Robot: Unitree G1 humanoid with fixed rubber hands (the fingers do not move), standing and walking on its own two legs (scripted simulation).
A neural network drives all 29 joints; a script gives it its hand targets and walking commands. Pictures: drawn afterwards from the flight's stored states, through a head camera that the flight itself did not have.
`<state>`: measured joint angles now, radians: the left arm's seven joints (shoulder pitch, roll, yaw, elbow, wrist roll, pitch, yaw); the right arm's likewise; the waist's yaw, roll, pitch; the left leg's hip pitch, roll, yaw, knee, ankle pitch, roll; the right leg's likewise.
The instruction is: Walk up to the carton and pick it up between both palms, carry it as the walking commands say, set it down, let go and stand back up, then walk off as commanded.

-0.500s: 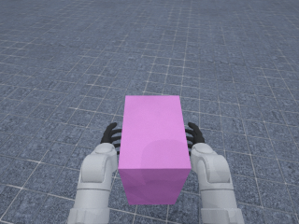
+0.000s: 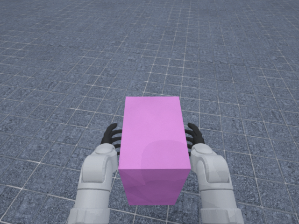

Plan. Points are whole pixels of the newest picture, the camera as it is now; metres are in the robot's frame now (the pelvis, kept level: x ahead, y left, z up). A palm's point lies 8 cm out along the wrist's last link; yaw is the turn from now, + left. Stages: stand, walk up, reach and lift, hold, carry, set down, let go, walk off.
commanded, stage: carry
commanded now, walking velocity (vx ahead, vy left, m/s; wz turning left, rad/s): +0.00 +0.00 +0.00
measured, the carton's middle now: (152, 155) +0.32 +0.00 +0.00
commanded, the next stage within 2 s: none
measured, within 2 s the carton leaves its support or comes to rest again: neither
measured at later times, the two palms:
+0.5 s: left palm (124, 120) +0.38 +0.08 +0.09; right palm (207, 119) +0.38 -0.16 +0.10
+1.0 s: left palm (146, 73) +0.63 +0.02 +0.09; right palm (206, 71) +0.65 -0.22 +0.09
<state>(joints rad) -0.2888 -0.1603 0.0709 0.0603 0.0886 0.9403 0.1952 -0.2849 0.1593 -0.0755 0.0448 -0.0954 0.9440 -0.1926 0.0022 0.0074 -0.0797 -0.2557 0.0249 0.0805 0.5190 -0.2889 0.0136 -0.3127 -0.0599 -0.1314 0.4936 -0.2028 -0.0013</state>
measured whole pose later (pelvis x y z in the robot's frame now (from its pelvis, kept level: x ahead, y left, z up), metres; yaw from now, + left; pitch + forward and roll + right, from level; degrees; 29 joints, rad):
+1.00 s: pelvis +0.35 -0.12 +0.00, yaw +2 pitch +5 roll -1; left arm -0.22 -0.15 -0.01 -0.32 0.03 1.13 0.26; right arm -0.21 0.14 -0.01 -0.32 -0.02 1.12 -0.24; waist 0.04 -0.01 -0.03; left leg -0.42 0.04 0.17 0.47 -0.21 0.00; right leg -0.12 0.03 -0.15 0.39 -0.35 -0.05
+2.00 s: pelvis +0.97 -0.34 +0.00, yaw +0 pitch +4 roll -1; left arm -0.26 -0.15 0.03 -0.27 0.03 1.12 0.26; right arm -0.26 0.15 -0.03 -0.26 -0.03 1.10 -0.23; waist -0.01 0.00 -0.04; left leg -0.06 0.18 0.15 0.38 -0.37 -0.12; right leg -0.42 -0.05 -0.12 0.43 -0.16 0.02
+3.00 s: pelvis +1.63 -0.53 -0.01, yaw +0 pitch +4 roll +0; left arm -0.24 -0.15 0.03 -0.25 0.03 1.11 0.25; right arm -0.25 0.15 -0.01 -0.21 -0.03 1.08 -0.23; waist 0.02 -0.05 -0.05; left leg -0.44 0.03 0.20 0.56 -0.15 0.06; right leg -0.15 0.01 -0.12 0.69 -0.46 -0.02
